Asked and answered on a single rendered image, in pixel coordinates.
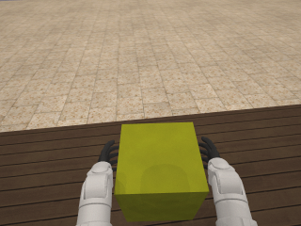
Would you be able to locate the robot right forearm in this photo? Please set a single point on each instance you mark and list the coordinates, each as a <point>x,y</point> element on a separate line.
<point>229,194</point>

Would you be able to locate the right robot hand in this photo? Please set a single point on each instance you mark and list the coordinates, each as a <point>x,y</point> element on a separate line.
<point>211,151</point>

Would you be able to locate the left robot hand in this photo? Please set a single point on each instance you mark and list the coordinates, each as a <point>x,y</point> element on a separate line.
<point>106,154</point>

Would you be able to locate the robot left forearm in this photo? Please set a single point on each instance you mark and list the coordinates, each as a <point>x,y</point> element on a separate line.
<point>96,196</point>

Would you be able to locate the carton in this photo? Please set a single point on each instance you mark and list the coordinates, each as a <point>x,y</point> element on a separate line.
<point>160,174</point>

